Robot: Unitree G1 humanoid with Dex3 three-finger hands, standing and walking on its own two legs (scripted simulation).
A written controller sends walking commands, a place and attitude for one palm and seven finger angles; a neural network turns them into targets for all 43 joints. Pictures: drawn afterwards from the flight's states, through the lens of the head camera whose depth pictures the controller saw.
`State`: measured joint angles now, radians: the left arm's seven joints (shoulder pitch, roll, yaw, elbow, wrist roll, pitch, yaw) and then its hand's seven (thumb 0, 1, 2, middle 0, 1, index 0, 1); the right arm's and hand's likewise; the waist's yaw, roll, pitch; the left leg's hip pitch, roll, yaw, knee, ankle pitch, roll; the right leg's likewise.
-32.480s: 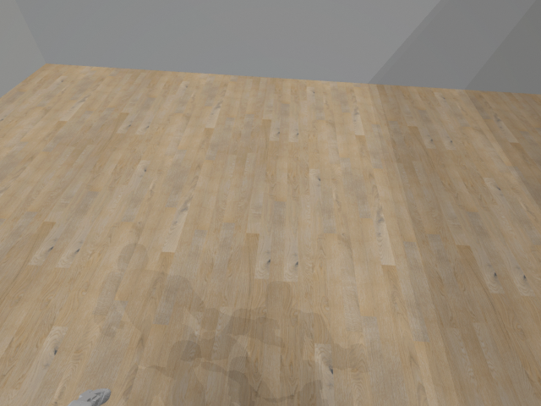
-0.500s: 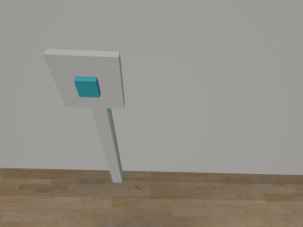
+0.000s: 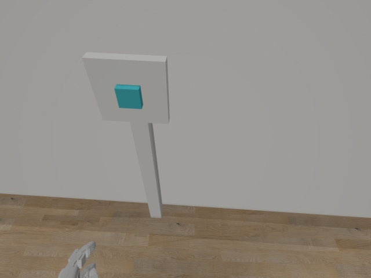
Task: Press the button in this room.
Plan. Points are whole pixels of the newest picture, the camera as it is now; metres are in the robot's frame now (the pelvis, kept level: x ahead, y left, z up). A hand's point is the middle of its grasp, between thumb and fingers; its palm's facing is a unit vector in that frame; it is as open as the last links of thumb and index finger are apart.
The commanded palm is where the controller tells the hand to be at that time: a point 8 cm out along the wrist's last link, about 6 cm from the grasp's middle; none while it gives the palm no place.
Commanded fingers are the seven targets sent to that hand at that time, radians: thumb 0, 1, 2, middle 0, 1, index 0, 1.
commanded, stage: raise the hand and make a fist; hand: left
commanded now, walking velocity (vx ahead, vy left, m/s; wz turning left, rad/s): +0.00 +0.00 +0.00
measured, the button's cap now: (129, 96) +0.54 +0.19 +0.11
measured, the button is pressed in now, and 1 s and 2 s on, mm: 0 0 0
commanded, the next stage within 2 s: aim a knuckle at the button in 1.86 s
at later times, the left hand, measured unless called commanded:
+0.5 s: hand (109, 254) +0.16 +0.16 +0.02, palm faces +0.05 -0.99 -0.10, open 3.9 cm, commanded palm +0.14 +0.22 +0.01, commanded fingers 0.00 0.90 0.90 -1.11 -1.29 -1.11 -1.29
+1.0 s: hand (112, 222) +0.21 +0.16 +0.04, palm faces -0.03 -1.00 -0.06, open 3.1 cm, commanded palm +0.19 +0.23 +0.06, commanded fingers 0.00 0.90 0.90 -1.30 -1.50 -1.30 -1.50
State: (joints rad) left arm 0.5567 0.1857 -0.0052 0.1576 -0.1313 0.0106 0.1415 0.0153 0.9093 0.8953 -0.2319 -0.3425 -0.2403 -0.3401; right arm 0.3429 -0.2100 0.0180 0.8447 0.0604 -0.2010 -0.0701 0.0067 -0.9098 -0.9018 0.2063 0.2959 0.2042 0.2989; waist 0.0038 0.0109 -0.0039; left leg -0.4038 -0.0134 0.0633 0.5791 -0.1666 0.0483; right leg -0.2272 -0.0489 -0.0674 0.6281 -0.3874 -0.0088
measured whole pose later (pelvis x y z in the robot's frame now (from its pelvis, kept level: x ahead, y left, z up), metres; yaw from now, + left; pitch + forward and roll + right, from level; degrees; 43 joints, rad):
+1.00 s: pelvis +0.02 -0.03 -0.04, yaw -1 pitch +8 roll -2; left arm 0.51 0.27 0.18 -0.17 -0.31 -0.28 -0.28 0.01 0.90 0.90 -1.29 -1.49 -1.29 -1.49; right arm 0.24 -0.24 -0.02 0.57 0.06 -0.21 -0.08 0.01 -0.90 -0.90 0.21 0.30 0.20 0.30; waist 0.00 0.04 -0.12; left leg -0.72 0.04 0.01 0.92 -0.34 0.01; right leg -0.50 0.01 -0.08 0.90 -0.54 -0.02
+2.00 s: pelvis +0.02 -0.04 -0.01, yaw -1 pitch +2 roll -1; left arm 0.32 0.29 0.23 -0.10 -0.33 -0.11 -0.28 0.01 0.90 0.90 -1.30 -1.50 -1.31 -1.50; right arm 0.25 -0.26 0.04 0.58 0.07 -0.22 -0.08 0.01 -0.90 -0.90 0.21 0.30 0.20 0.30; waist 0.01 0.06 -0.08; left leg -0.49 0.03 0.01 0.71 -0.26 0.00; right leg -0.28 0.01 -0.08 0.70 -0.45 -0.02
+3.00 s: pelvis +0.03 -0.03 -0.01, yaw -2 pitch +7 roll -1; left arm -0.38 0.34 0.27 0.60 -0.23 -0.19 -0.24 0.01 0.90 0.90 -1.29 -1.50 -1.30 -1.50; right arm 0.29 -0.27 0.01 0.63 0.06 -0.05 -0.06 0.01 -0.90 -0.90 0.21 0.30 0.21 0.30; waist -0.04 0.03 -0.06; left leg -0.59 0.04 0.04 0.75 -0.28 0.01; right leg -0.39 0.01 -0.05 0.73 -0.46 -0.02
